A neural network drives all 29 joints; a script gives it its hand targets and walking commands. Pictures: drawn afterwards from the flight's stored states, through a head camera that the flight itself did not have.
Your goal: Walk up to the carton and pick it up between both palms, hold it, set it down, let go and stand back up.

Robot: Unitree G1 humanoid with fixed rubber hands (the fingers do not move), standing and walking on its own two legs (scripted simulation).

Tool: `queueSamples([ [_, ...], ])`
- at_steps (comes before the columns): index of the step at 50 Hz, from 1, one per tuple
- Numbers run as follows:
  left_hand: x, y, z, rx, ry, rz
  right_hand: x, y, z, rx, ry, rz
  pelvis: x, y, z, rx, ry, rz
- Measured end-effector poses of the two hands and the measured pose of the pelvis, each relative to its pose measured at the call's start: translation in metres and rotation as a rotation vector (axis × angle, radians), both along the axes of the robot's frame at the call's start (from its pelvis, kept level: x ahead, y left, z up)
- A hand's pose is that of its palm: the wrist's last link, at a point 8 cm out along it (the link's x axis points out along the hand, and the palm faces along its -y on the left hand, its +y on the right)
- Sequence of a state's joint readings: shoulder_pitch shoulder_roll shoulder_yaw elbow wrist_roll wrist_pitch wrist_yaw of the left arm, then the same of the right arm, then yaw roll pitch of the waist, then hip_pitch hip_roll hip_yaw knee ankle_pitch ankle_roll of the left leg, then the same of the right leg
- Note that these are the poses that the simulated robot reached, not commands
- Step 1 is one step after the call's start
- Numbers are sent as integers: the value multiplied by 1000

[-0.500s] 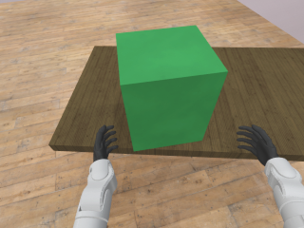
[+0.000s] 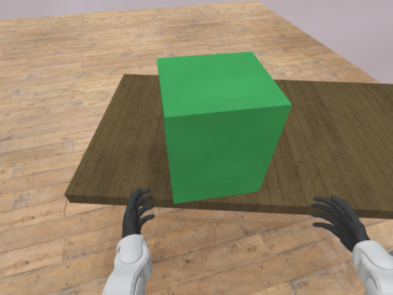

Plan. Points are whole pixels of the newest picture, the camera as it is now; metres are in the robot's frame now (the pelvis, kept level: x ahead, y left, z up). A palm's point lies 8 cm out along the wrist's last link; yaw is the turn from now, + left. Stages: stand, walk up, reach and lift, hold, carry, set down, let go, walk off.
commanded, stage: set down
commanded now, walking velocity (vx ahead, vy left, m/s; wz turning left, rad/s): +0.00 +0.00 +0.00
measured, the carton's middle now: (211, 129) +0.50 +0.01 +0.07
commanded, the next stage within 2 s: let go in 1.34 s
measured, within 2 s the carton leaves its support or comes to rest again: neither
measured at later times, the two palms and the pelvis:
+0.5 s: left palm (128, 240) +0.23 +0.17 +0.01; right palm (358, 252) +0.24 -0.28 +0.00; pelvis +0.02 +0.00 +0.00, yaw +0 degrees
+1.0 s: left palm (119, 247) +0.22 +0.19 -0.01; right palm (344, 258) +0.23 -0.26 -0.02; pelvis +0.03 +0.01 +0.00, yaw +1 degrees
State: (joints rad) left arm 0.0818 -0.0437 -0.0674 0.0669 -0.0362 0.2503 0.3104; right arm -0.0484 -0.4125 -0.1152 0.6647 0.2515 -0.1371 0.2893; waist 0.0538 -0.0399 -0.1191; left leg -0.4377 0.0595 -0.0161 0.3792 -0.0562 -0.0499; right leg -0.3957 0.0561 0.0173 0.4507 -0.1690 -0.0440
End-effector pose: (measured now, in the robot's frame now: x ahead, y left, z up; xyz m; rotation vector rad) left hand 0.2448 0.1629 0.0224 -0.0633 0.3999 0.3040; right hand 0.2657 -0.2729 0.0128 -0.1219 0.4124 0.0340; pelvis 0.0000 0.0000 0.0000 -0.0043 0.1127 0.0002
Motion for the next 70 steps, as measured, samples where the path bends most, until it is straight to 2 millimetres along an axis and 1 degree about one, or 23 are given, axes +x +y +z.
queueSamples([
  [8, -3, 1, 1, 4, 1, -2, -8, 0, 3, -6, -6, 1, 3, 2, 1, 3, -15, 4],
  [19, -14, 6, -12, 18, 55, -13, -25, -4, -6, -12, 44, -11, 13, 1, 2, 8, -32, 7],
  [30, -13, 14, -18, 44, 71, -53, -31, -6, -15, -25, 89, -29, 22, 1, 3, 12, -32, 9],
  [37, -13, 21, -23, 54, 92, -68, -32, -2, -22, -32, 122, -30, 28, 4, 4, 14, -26, 13],
  [46, -19, 30, -32, 64, 124, -80, -34, 6, -31, -21, 141, -33, 33, 7, 4, 16, -20, 16],
  [60, -27, 39, -52, 79, 213, -119, -34, 23, -42, 21, 158, -78, 37, 8, 4, 15, -18, 17],
  [70, -34, 44, -66, 76, 272, -145, -34, 29, -47, 26, 170, -107, 39, 10, 4, 15, -17, 17],
])
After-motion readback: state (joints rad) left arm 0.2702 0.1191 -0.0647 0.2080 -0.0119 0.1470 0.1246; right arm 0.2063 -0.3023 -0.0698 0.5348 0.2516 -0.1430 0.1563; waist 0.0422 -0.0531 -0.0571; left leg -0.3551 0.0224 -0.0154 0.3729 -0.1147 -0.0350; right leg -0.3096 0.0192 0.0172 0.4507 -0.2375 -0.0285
